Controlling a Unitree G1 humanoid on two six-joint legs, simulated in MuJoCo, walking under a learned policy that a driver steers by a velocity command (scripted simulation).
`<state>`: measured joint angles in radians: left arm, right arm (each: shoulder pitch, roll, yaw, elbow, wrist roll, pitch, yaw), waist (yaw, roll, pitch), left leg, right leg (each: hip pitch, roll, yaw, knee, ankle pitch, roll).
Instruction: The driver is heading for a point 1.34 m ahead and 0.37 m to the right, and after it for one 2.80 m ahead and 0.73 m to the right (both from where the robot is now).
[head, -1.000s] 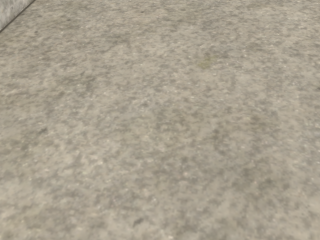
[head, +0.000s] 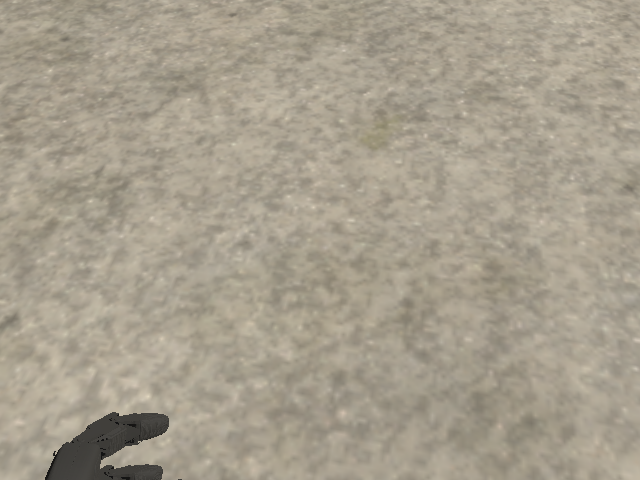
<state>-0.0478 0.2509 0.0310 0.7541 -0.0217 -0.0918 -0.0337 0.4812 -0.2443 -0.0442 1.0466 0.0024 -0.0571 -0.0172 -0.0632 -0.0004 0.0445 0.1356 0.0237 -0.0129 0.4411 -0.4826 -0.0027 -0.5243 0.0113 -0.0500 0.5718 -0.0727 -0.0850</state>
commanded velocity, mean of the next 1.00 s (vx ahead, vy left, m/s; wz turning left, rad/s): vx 0.43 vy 0.00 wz -0.14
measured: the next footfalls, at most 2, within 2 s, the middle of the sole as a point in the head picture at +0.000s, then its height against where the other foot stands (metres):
left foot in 0.54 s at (250, 479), level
right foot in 1.02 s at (357, 369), level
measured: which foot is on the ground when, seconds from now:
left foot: down 0.00-0.00, up 0.02-0.52, down 0.54-1.00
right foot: down 0.00-0.56, up 0.58-1.00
